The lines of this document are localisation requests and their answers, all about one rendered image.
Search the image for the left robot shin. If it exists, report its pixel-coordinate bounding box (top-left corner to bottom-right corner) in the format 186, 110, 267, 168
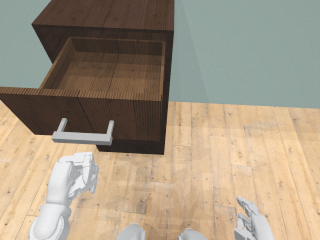
129, 223, 139, 227

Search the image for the robot left hand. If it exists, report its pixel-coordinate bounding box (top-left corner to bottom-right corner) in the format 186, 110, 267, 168
46, 152, 99, 207

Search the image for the drawer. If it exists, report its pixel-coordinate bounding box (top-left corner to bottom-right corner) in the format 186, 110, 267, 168
0, 36, 166, 141

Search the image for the cabinet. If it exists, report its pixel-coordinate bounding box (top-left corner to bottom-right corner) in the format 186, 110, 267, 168
31, 0, 175, 155

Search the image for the robot left thigh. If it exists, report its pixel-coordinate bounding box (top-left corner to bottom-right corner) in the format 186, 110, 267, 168
115, 226, 146, 240

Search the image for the left robot forearm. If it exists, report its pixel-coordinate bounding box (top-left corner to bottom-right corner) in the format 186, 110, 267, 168
28, 202, 72, 240

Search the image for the handle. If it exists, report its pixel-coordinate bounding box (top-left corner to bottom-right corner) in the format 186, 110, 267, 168
51, 118, 114, 146

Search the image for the robot right hand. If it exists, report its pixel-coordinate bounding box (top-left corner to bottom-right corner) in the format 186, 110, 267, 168
234, 196, 275, 240

